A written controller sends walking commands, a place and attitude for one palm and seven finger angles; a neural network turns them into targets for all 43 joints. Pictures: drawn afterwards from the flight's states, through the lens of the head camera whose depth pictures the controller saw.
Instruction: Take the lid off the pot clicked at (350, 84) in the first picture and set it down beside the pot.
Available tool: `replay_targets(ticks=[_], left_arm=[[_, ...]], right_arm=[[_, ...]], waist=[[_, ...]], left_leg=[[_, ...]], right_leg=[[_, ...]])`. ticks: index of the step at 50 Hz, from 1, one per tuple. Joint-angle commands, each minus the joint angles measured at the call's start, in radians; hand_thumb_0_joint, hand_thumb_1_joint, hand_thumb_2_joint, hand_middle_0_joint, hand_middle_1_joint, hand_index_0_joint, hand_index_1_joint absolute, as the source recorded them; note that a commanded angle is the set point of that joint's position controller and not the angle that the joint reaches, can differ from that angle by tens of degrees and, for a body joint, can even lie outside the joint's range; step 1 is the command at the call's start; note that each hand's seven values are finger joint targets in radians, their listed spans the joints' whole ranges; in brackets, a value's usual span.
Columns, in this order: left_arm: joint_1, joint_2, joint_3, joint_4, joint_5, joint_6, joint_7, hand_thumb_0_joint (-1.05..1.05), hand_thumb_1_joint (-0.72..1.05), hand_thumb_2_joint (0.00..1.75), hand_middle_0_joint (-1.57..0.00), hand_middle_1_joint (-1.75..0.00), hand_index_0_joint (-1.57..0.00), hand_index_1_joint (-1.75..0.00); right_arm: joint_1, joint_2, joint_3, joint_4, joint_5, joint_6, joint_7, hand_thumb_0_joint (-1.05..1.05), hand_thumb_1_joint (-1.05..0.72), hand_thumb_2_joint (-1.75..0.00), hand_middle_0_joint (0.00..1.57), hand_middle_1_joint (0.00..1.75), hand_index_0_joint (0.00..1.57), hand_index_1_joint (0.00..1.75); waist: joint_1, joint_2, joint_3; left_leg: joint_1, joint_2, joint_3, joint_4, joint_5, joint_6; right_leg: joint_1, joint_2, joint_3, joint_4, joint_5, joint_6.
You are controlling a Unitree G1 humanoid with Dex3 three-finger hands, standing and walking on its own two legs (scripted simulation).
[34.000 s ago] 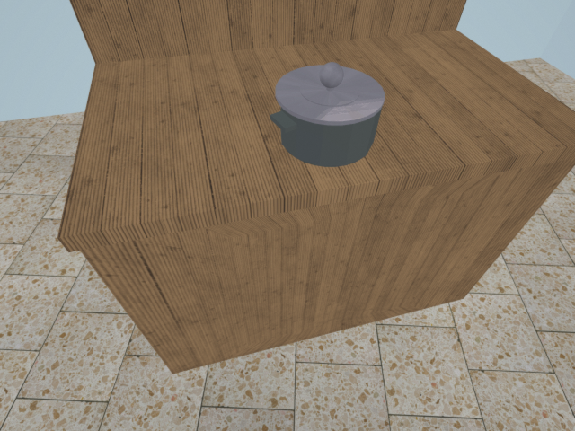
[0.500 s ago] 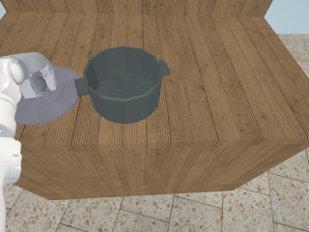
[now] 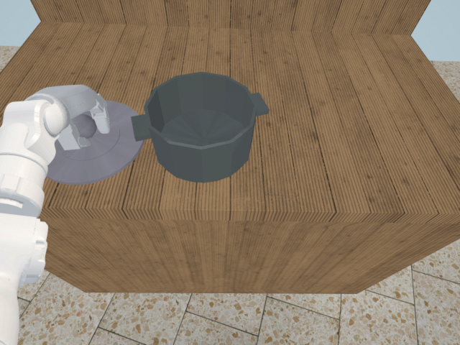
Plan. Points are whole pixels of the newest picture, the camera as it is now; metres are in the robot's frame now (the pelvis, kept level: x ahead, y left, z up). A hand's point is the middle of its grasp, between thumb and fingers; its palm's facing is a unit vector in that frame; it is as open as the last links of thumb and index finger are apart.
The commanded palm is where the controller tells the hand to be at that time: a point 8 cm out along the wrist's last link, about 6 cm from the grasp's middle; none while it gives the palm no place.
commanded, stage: open the fingers wide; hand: left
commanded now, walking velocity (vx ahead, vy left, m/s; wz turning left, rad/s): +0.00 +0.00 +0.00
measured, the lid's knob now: (83, 126) +0.50 +0.26 +0.08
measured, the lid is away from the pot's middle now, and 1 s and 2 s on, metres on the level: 0.22 0.22 0.22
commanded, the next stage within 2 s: raise the empty hand in 0.54 s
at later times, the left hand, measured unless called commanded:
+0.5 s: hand (72, 124) +0.47 +0.26 +0.11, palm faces -0.39 -0.07 -0.92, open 10.9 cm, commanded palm +0.48 +0.26 +0.17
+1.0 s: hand (61, 106) +0.47 +0.27 +0.15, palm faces -0.35 -0.06 -0.93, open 11.1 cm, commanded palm +0.48 +0.26 +0.21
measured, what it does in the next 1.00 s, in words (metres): stands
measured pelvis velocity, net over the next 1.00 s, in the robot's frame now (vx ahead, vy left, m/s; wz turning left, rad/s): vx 0.00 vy -0.01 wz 0.00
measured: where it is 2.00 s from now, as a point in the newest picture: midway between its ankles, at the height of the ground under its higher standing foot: outside the picture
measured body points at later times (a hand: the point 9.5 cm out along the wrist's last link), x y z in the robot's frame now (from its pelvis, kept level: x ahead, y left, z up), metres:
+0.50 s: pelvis +0.00 -0.01 +0.00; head +0.06 +0.00 +0.45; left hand +0.48 +0.26 +0.17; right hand +0.04 -0.28 -0.12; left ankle +0.01 +0.06 -0.73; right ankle -0.03 -0.15 -0.73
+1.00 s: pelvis +0.00 -0.01 +0.00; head +0.06 +0.00 +0.45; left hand +0.49 +0.27 +0.20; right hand +0.05 -0.28 -0.12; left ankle +0.01 +0.06 -0.73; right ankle -0.03 -0.15 -0.73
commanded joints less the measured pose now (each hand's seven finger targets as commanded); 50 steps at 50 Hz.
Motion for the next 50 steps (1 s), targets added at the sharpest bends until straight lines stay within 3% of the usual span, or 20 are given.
replay_targets(ticks=[1, 2, 5, 7, 10, 13, 16, 19, 20, 24, 26, 28, 29, 30, 34, 36, 39, 41, 43, 50], left_arm=[[-0.608, 0.367, 0.143, -0.255, 0.028, 0.0, 0.076, 0.0, 0.14, 0.81, -0.51, -0.85, -0.53, -0.87], [-0.581, 0.384, 0.164, -0.246, 0.04, -0.001, 0.082, 0.0, 0.12, 0.8, -0.5, -0.85, -0.52, -0.86], [-0.507, 0.359, 0.157, -0.19, 0.034, 0.004, 0.078, 0.0, 0.06, 0.79, -0.47, -0.82, -0.48, -0.83], [-0.448, 0.285, 0.109, -0.095, 0.027, 0.029, 0.061, 0.0, 0.02, 0.79, -0.45, -0.8, -0.47, -0.8], [-0.45, 0.25, 0.071, -0.113, 0.014, 0.037, 0.035, 0.0, -0.05, 0.81, -0.44, -0.75, -0.44, -0.75], [-0.529, 0.287, 0.094, -0.245, 0.013, 0.02, 0.023, 0.0, -0.09, 0.82, -0.43, -0.71, -0.43, -0.71], [-0.517, 0.354, 0.149, -0.27, 0.005, -0.003, 0.025, 0.0, -0.09, 0.81, -0.43, -0.71, -0.43, -0.71], [-0.446, 0.318, 0.129, -0.147, 0.0, 0.007, 0.029, 0.0, -0.09, 0.81, -0.42, -0.72, -0.42, -0.72], [-0.45, 0.329, 0.131, -0.148, 0.002, 0.006, 0.032, 0.0, -0.09, 0.81, -0.42, -0.72, -0.42, -0.72], [-0.459, 0.341, 0.135, -0.174, 0.027, 0.013, 0.046, 0.0, -0.1, 0.82, -0.43, -0.71, -0.43, -0.71], [-0.473, 0.332, 0.128, -0.209, 0.025, 0.01, 0.044, 0.0, -0.1, 0.82, -0.43, -0.7, -0.43, -0.7], [-0.494, 0.354, 0.142, -0.231, 0.018, 0.009, 0.04, 0.0, -0.1, 0.83, -0.43, -0.7, -0.43, -0.7], [-0.517, 0.335, 0.125, -0.253, 0.012, 0.009, 0.037, 0.0, -0.1, 0.83, -0.43, -0.7, -0.43, -0.7], [-0.503, 0.338, 0.132, -0.246, 0.004, 0.004, 0.035, 0.0, -0.1, 0.83, -0.44, -0.7, -0.44, -0.7], [-0.511, 0.342, 0.12, -0.181, 0.004, 0.021, 0.029, 0.0, -0.1, 0.83, -0.44, -0.69, -0.44, -0.69], [-0.575, 0.339, 0.111, -0.249, 0.009, 0.02, 0.03, 0.0, -0.1, 0.83, -0.44, -0.69, -0.44, -0.69], [-0.573, 0.326, 0.106, -0.267, 0.011, 0.022, 0.027, 0.0, -0.1, 0.83, -0.44, -0.69, -0.44, -0.69], [-0.529, 0.352, 0.13, -0.2, 0.011, 0.029, 0.02, 0.0, -0.1, 0.83, -0.44, -0.69, -0.44, -0.69], [-0.522, 0.324, 0.107, -0.156, 0.004, 0.048, 0.01, 0.0, -0.1, 0.83, -0.44, -0.69, -0.44, -0.69], [-0.599, 0.337, 0.098, -0.255, 0.012, 0.052, -0.009, 0.0, -0.1, 0.83, -0.44, -0.69, -0.44, -0.69]], right_arm=[[0.084, -0.183, -0.058, -0.075, -0.011, -0.022, -0.019, 0.0, -0.9, -0.9, 0.2, 0.3, 0.2, 0.3], [0.078, -0.177, -0.058, -0.083, -0.011, -0.024, -0.021, 0.0, -0.9, -0.9, 0.2, 0.3, 0.2, 0.3], [0.081, -0.175, -0.059, -0.09, -0.01, -0.02, -0.017, 0.0, -0.9, -0.9, 0.2, 0.3, 0.2, 0.3], [0.078, -0.176, -0.06, -0.084, -0.007, -0.011, -0.008, 0.0, -0.9, -0.9, 0.2, 0.3, 0.2, 0.3], [0.073, -0.184, -0.066, -0.09, -0.005, 0.003, 0.002, 0.0, -0.9, -0.9, 0.2, 0.3, 0.2, 0.3], [0.068, -0.179, -0.072, -0.103, -0.008, 0.015, -0.001, 0.0, -0.9, -0.9, 0.2, 0.3, 0.2, 0.3], [0.072, -0.177, -0.07, -0.107, -0.011, 0.02, -0.01, 0.0, -0.9, -0.9, 0.2, 0.3, 0.2, 0.3], [0.073, -0.176, -0.062, -0.089, -0.001, 0.022, -0.012, 0.0, -0.9, -0.9, 0.2, 0.3, 0.2, 0.3], [0.073, -0.183, -0.062, -0.086, -0.001, 0.022, -0.01, 0.0, -0.9, -0.9, 0.2, 0.3, 0.2, 0.3], [0.058, -0.174, -0.058, -0.105, -0.002, 0.022, -0.005, 0.0, -0.9, -0.9, 0.2, 0.3, 0.2, 0.3], [0.056, -0.171, -0.063, -0.111, -0.007, 0.024, -0.003, 0.0, -0.9, -0.9, 0.2, 0.3, 0.2, 0.3], [0.055, -0.173, -0.063, -0.111, -0.003, 0.024, -0.008, 0.0, -0.9, -0.9, 0.2, 0.3, 0.2, 0.3], [0.053, -0.172, -0.064, -0.111, -0.003, 0.022, -0.009, 0.0, -0.9, -0.9, 0.2, 0.3, 0.2, 0.3], [0.058, -0.174, -0.066, -0.11, -0.005, 0.02, -0.009, 0.0, -0.9, -0.9, 0.2, 0.3, 0.2, 0.3], [0.054, -0.178, -0.057, -0.097, 0.003, 0.022, -0.015, 0.0, -0.9, -0.9, 0.2, 0.3, 0.2, 0.3], [0.054, -0.177, -0.06, -0.099, 0.001, 0.016, -0.014, 0.0, -0.9, -0.9, 0.2, 0.3, 0.2, 0.3], [0.053, -0.17, -0.06, -0.099, 0.001, 0.008, -0.014, 0.0, -0.9, -0.9, 0.2, 0.3, 0.2, 0.3], [0.058, -0.175, -0.057, -0.094, 0.0, 0.012, -0.011, 0.0, -0.9, -0.9, 0.2, 0.3, 0.2, 0.3], [0.052, -0.173, -0.056, -0.092, 0.004, 0.012, -0.009, 0.0, -0.9, -0.9, 0.2, 0.3, 0.2, 0.3], [0.038, -0.174, -0.059, -0.113, 0.001, 0.012, -0.002, 0.0, -0.9, -0.9, 0.2, 0.3, 0.2, 0.3]], waist=[[-0.017, 0.111, -0.422], [-0.011, 0.123, -0.443], [-0.009, 0.11, -0.439], [-0.017, 0.058, -0.377], [-0.021, 0.044, -0.368], [-0.022, 0.065, -0.45], [-0.02, 0.066, -0.461], [-0.023, 0.031, -0.342], [-0.017, 0.051, -0.324], [-0.009, 0.072, -0.366], [-0.011, 0.084, -0.416], [-0.014, 0.082, -0.432], [-0.02, 0.093, -0.436], [-0.018, 0.088, -0.43], [-0.025, 0.043, -0.368], [-0.022, 0.092, -0.393], [-0.022, 0.128, -0.426], [-0.02, 0.073, -0.405], [-0.021, 0.045, -0.364], [-0.018, 0.091, -0.424]], left_leg=[[0.45, 0.01, -0.089, -0.038, 0.374, -0.002], [0.46, 0.009, -0.089, -0.031, 0.396, -0.006], [0.445, 0.012, -0.086, -0.023, 0.468, -0.012], [0.394, 0.012, -0.075, -0.023, 0.403, -0.008], [0.385, 0.011, -0.066, -0.019, 0.392, -0.004], [0.454, 0.006, -0.075, -0.006, 0.451, 0.005], [0.463, 0.005, -0.074, -0.002, 0.486, 0.011], [0.387, 0.008, -0.071, -0.023, 0.392, 0.006], [0.373, 0.008, -0.064, -0.029, 0.384, 0.005], [0.376, 0.004, -0.066, -0.027, 0.366, -0.001], [0.404, 0.003, -0.064, -0.017, 0.385, 0.005], [0.417, 0.005, -0.065, -0.019, 0.39, 0.007], [0.432, 0.005, -0.065, -0.019, 0.394, 0.007], [0.433, 0.005, -0.065, -0.013, 0.423, 0.009], [0.372, 0.001, -0.058, -0.034, 0.312, 0.009], [0.417, 0.004, -0.066, -0.034, 0.344, 0.008], [0.476, 0.008, -0.076, -0.024, 0.42, 0.003], [0.433, 0.005, -0.073, -0.023, 0.416, 0.005], [0.39, 0.001, -0.062, -0.037, 0.357, 0.005], [0.453, 0.002, -0.076, -0.035, 0.46, 0.001]], right_leg=[[-0.061, 0.076, -0.021, -0.042, 0.201, -0.075], [-0.047, 0.076, -0.019, -0.038, 0.211, -0.076], [-0.036, 0.073, -0.021, -0.032, 0.248, -0.077], [-0.06, 0.076, -0.024, -0.034, 0.226, -0.07], [-0.062, 0.073, -0.022, -0.039, 0.224, -0.07], [-0.041, 0.08, -0.016, -0.038, 0.261, -0.066], [-0.025, 0.083, -0.014, -0.036, 0.283, -0.063], [-0.068, 0.084, -0.026, -0.039, 0.218, -0.066], [-0.069, 0.078, -0.025, -0.041, 0.219, -0.072], [-0.044, 0.081, -0.021, -0.033, 0.216, -0.074], [-0.027, 0.078, -0.015, -0.034, 0.234, -0.071], [-0.02, 0.077, -0.014, -0.037, 0.241, -0.069], [-0.028, 0.077, -0.014, -0.039, 0.243, -0.067], [-0.033, 0.075, -0.017, -0.039, 0.253, -0.07], [-0.039, 0.077, -0.017, -0.045, 0.212, -0.066], [-0.045, 0.077, -0.019, -0.046, 0.216, -0.07], [-0.053, 0.079, -0.019, -0.046, 0.232, -0.069], [-0.034, 0.08, -0.02, -0.043, 0.246, -0.068], [-0.025, 0.078, -0.02, -0.05, 0.236, -0.066], [-0.007, 0.074, -0.019, -0.053, 0.272, -0.07]])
